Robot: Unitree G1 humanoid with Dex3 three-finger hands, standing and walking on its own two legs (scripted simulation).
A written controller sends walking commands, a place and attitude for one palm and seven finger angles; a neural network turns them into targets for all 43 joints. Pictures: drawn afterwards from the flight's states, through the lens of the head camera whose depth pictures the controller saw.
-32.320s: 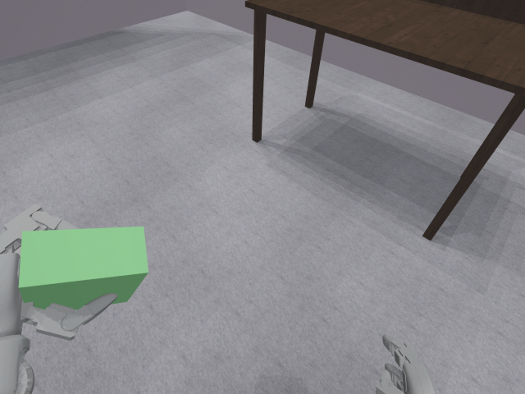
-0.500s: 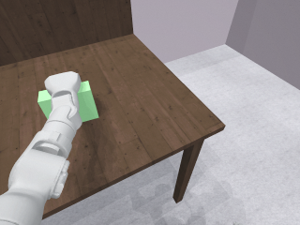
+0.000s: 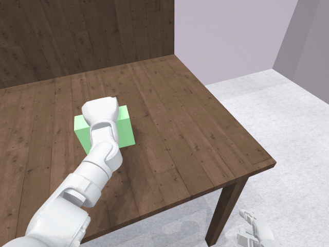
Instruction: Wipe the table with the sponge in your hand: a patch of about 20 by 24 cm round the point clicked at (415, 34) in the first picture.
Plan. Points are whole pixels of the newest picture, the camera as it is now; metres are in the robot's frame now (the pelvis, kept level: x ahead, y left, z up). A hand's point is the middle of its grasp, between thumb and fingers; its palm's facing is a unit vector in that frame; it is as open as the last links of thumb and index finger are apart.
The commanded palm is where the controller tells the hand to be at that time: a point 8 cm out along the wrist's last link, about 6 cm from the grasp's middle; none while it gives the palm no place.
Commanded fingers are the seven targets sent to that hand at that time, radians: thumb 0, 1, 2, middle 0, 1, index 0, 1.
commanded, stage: wipe back along the third lane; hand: left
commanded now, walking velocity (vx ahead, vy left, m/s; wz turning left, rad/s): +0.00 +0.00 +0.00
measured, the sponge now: (108, 135) +0.39 +0.21 +0.07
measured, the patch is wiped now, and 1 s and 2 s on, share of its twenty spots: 0.90 0.90 0.90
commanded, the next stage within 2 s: slide back across to the middle lane in 1.02 s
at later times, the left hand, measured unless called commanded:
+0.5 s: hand (113, 140) +0.34 +0.17 +0.11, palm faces +0.11 -0.07 -0.99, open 9.8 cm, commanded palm +0.29 +0.14 +0.14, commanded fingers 0.00 0.10 1.30 -1.20 -1.60 -1.20 -1.60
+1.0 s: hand (122, 155) +0.29 +0.13 +0.11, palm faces +0.14 -0.10 -0.99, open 9.8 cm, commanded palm +0.24 +0.12 +0.14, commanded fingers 0.00 0.10 1.30 -1.20 -1.60 -1.20 -1.60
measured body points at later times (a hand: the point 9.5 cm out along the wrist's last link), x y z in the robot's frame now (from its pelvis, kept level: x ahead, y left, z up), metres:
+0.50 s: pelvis +0.00 -0.01 +0.00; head -0.03 -0.05 +0.44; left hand +0.33 +0.17 +0.16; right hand +0.24 -0.21 -0.09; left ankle -0.02 +0.08 -0.74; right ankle -0.03 -0.12 -0.74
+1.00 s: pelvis -0.02 -0.04 +0.00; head -0.07 -0.09 +0.44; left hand +0.28 +0.13 +0.16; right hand +0.22 -0.25 -0.07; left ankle -0.02 +0.08 -0.74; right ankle -0.03 -0.12 -0.74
